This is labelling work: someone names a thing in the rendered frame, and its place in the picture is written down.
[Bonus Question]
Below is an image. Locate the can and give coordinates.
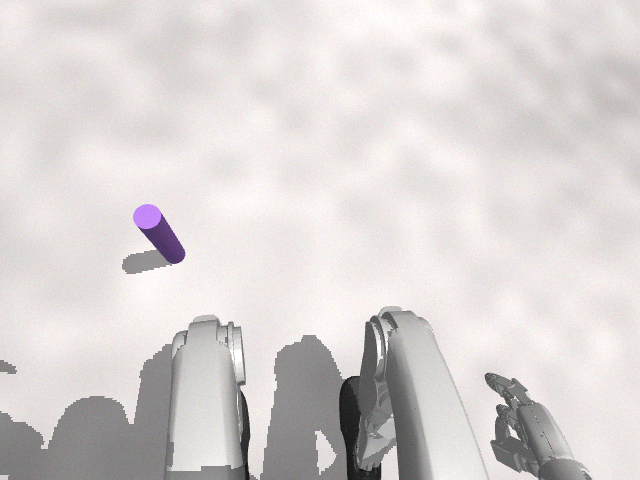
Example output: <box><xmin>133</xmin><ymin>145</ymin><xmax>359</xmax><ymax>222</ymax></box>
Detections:
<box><xmin>133</xmin><ymin>204</ymin><xmax>185</xmax><ymax>264</ymax></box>

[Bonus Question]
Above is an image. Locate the right robot hand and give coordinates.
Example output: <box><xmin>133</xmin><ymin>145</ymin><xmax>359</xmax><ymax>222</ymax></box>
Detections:
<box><xmin>485</xmin><ymin>373</ymin><xmax>575</xmax><ymax>478</ymax></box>

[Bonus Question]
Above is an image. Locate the right robot arm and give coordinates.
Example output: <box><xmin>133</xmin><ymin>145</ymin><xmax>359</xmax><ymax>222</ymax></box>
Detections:
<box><xmin>538</xmin><ymin>459</ymin><xmax>594</xmax><ymax>480</ymax></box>

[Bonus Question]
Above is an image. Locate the right robot foot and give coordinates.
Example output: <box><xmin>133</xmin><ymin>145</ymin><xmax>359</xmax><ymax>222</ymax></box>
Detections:
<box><xmin>339</xmin><ymin>376</ymin><xmax>381</xmax><ymax>480</ymax></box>

